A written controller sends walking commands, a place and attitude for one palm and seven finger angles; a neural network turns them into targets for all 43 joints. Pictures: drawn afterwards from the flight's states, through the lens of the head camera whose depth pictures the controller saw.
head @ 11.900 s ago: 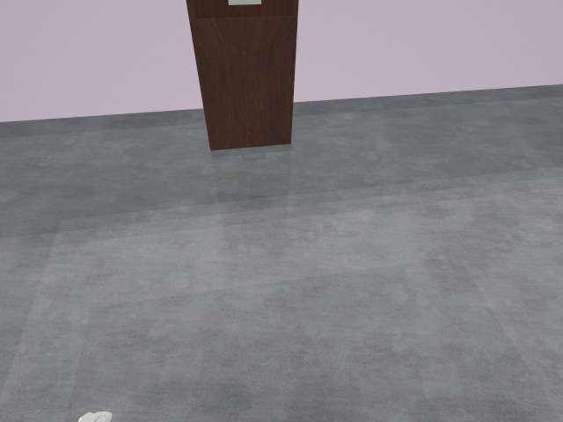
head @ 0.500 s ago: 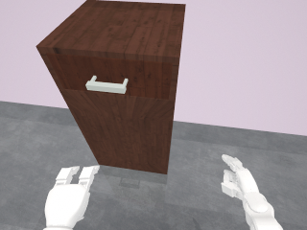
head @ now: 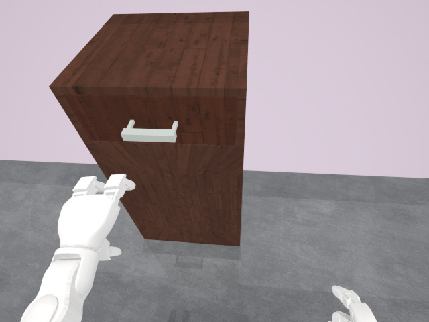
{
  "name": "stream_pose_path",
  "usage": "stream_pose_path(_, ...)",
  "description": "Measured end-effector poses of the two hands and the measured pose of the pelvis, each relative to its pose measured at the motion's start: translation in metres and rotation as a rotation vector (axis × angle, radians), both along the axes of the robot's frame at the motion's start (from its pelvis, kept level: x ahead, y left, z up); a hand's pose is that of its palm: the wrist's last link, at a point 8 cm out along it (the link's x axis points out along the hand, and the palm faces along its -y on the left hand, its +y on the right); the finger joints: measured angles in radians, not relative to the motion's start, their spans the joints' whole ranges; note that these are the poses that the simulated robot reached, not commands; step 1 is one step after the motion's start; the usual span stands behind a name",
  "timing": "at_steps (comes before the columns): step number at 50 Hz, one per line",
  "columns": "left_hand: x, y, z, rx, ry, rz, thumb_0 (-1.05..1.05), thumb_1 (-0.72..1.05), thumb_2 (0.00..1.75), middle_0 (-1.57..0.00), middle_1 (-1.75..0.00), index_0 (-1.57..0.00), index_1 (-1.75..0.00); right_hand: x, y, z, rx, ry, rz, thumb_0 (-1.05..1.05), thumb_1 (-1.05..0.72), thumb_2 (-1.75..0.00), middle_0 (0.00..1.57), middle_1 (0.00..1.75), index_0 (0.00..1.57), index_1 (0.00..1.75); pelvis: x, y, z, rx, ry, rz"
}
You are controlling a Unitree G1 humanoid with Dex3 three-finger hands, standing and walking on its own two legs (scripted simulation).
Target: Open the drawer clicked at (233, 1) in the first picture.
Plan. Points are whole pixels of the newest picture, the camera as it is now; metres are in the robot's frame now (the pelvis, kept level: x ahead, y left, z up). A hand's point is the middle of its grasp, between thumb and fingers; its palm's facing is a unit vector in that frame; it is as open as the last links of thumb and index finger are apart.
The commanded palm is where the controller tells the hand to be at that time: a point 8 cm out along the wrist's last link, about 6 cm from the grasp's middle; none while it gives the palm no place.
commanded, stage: raise the hand with hooked fingers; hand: left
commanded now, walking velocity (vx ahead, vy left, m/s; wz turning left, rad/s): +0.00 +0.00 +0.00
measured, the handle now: (151, 129) +0.54 +0.25 +0.03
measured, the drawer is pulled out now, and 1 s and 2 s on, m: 0.00 0.00 0.00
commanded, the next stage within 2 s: move the hooked fingers above the handle in 0.84 s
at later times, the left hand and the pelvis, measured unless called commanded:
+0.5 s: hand (86, 171) +0.30 +0.26 +0.15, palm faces +0.08 -0.02 -1.00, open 13.8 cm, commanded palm +0.27 +0.25 +0.20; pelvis -0.01 +0.01 +0.01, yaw +2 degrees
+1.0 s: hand (94, 178) +0.30 +0.24 +0.14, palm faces +0.08 -0.04 -1.00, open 13.8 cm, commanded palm +0.27 +0.24 +0.19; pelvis -0.01 -0.01 +0.01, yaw +2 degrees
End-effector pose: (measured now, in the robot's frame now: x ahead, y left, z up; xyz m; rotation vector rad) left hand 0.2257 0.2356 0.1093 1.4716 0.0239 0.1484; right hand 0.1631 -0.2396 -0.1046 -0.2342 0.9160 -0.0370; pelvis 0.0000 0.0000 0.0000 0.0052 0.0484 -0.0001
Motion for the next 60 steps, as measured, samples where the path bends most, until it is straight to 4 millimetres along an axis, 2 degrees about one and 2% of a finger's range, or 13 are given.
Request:
stream_pose_path(5, 0.014, 0.003, 0.020, 0.007, -0.025, -0.009, 0.00, -0.26, 0.41, -0.30, -1.04, -0.31, -1.04, 0.019, 0.010, 0.012, 0.013, -0.066, 0.011, 0.01, -0.91, -0.90, 0.20, 0.29, 0.19, 0.30, -0.001, 0.005, 0.003, -0.002, -0.021, 0.005)
stream_pose_path(14, 0.034, 0.012, 0.054, 0.036, -0.016, -0.013, 0.00, -0.43, 0.33, -0.32, -1.16, -0.32, -1.16, 0.048, 0.046, 0.030, 0.078, -0.143, 0.081, 0.01, -0.90, -0.90, 0.20, 0.29, 0.19, 0.30, -0.003, 0.007, 0.009, -0.005, -0.055, 0.017)
stream_pose_path(20, 0.043, 0.019, 0.075, 0.054, -0.003, -0.018, 0.00, -0.48, 0.31, -0.32, -1.18, -0.32, -1.19, 0.047, 0.055, 0.029, 0.095, -0.125, 0.110, 0.01, -0.90, -0.90, 0.20, 0.30, 0.20, 0.30, -0.005, 0.006, 0.011, -0.007, -0.061, 0.029)
stream_pose_path(26, 0.053, 0.022, 0.091, 0.072, 0.007, -0.042, 0.00, -0.49, 0.31, -0.32, -1.19, -0.32, -1.20, 0.032, 0.046, 0.021, 0.088, -0.075, 0.095, 0.01, -0.90, -0.90, 0.20, 0.30, 0.20, 0.30, -0.006, 0.005, 0.012, -0.007, -0.056, 0.034)
stream_pose_path(29, 0.055, 0.022, 0.091, 0.059, 0.020, -0.052, 0.00, -0.49, 0.30, -0.32, -1.20, -0.32, -1.20, 0.022, 0.038, 0.017, 0.083, -0.048, 0.076, 0.01, -0.90, -0.90, 0.20, 0.30, 0.20, 0.30, -0.006, 0.005, 0.012, -0.006, -0.049, 0.031)
stream_pose_path(34, 0.052, 0.015, 0.078, 0.042, 0.051, -0.091, 0.00, -0.49, 0.30, -0.32, -1.20, -0.32, -1.20, 0.007, 0.022, 0.012, 0.060, -0.009, 0.049, 0.01, -0.90, -0.90, 0.20, 0.30, 0.20, 0.30, -0.007, 0.003, 0.012, -0.004, -0.040, 0.025)
stream_pose_path(39, 0.046, 0.008, 0.076, 0.045, 0.016, -0.126, 0.00, -0.49, 0.30, -0.32, -1.20, -0.32, -1.20, -0.002, 0.011, 0.010, 0.038, 0.013, 0.035, 0.01, -0.90, -0.90, 0.20, 0.29, 0.19, 0.30, -0.009, 0.000, 0.012, -0.002, -0.037, 0.025)
stream_pose_path(47, 0.044, 0.011, 0.083, 0.059, -0.019, -0.060, 0.00, -0.50, 0.30, -0.32, -1.20, -0.32, -1.20, 0.004, 0.012, 0.010, 0.061, -0.008, 0.035, 0.01, -0.91, -0.90, 0.20, 0.29, 0.19, 0.30, -0.013, -0.004, 0.013, 0.003, -0.039, 0.028)
stream_pose_path(52, 0.046, 0.007, 0.078, 0.062, 0.026, -0.057, 0.00, -0.50, 0.30, -0.32, -1.20, -0.32, -1.20, 0.014, 0.017, 0.014, 0.077, -0.049, 0.045, 0.01, -0.91, -0.90, 0.20, 0.29, 0.19, 0.30, -0.016, -0.007, 0.013, 0.005, -0.043, 0.031)
stream_pose_path(60, 0.066, -0.001, 0.067, 0.074, 0.068, -0.096, 0.00, -0.50, 0.30, -0.32, -1.20, -0.32, -1.20, 0.013, 0.016, 0.016, 0.064, -0.061, 0.048, 0.01, -0.90, -0.90, 0.20, 0.30, 0.20, 0.30, -0.020, -0.013, 0.012, 0.008, -0.030, 0.041)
